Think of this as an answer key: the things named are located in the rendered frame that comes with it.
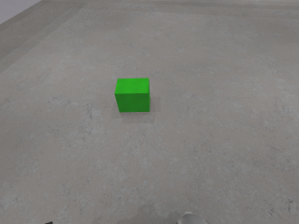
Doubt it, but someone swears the carton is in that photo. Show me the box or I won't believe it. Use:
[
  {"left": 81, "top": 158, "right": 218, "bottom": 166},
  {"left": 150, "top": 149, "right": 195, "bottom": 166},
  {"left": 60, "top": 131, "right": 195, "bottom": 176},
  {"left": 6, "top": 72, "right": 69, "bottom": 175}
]
[{"left": 114, "top": 77, "right": 150, "bottom": 113}]

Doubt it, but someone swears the right robot thigh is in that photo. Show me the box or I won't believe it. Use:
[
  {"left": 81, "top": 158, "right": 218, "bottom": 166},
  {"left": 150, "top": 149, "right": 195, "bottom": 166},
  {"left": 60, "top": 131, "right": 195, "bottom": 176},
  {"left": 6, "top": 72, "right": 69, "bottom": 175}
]
[{"left": 178, "top": 214, "right": 207, "bottom": 224}]

